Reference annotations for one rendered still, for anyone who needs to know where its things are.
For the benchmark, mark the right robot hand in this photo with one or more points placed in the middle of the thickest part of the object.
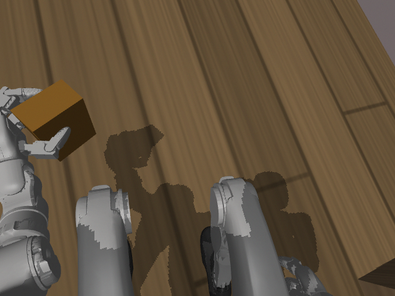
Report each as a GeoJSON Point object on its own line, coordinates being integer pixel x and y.
{"type": "Point", "coordinates": [306, 282]}

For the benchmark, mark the left robot hand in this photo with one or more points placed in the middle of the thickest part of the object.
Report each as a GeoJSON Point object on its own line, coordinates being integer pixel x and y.
{"type": "Point", "coordinates": [13, 142]}

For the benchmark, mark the right robot foot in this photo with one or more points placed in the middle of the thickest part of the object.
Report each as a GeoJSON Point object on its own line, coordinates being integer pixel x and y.
{"type": "Point", "coordinates": [207, 253]}

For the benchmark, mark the carton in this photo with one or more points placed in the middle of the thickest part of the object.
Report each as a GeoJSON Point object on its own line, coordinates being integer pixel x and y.
{"type": "Point", "coordinates": [52, 109]}

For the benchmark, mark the left robot arm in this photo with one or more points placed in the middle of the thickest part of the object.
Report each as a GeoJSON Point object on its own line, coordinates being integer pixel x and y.
{"type": "Point", "coordinates": [28, 265]}

